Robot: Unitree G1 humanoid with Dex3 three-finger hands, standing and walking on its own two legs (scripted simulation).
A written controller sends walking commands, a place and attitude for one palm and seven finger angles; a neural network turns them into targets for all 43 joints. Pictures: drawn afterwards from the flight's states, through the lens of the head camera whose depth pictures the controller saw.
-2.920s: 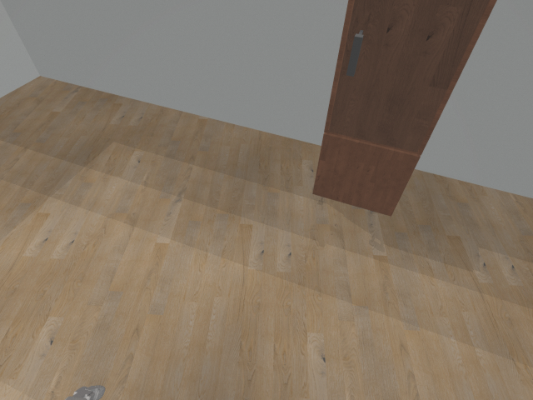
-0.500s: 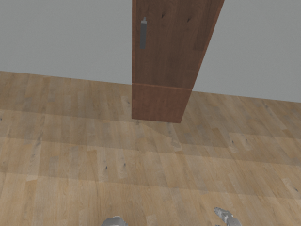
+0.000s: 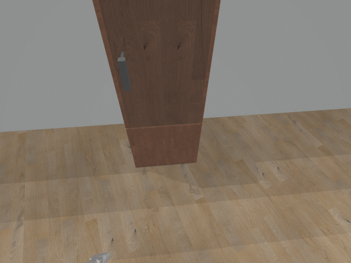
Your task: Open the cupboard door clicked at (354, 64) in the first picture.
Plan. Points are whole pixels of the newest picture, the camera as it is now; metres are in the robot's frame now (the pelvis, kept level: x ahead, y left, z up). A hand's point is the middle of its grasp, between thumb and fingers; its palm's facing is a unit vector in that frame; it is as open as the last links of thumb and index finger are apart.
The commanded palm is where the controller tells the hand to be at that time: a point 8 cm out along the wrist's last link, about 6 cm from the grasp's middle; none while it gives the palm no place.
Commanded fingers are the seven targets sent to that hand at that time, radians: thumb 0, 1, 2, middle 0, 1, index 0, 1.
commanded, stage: take the last steps up to it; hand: left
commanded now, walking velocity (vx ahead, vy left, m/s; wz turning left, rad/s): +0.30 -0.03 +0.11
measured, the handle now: (125, 71) +0.76 +0.19 +0.01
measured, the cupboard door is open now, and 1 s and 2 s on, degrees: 0 0 0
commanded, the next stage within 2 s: come to a stop and stand still in 0.34 s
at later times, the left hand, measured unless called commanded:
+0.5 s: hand out of the picture +0.16 +0.21 -0.17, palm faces +0.08 -0.99 -0.14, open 7.4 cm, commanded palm none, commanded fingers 0.00 0.90 0.90 -0.20 -0.30 -0.20 -0.30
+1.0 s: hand (101, 228) +0.25 +0.21 -0.17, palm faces +0.13 -0.97 -0.21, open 7.3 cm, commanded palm none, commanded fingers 0.00 0.90 0.90 -0.20 -0.30 -0.20 -0.30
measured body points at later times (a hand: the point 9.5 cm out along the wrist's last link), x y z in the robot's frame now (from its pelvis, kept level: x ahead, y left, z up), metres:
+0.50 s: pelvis +0.17 +0.04 +0.01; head +0.19 +0.07 +0.46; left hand +0.16 +0.27 -0.16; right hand +0.20 -0.19 -0.13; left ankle +0.17 +0.12 -0.73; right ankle +0.17 -0.10 -0.66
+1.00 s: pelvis +0.18 +0.02 +0.00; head +0.21 +0.03 +0.45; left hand +0.25 +0.26 -0.15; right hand +0.27 -0.22 -0.15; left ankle +0.15 +0.14 -0.71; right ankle +0.28 -0.10 -0.73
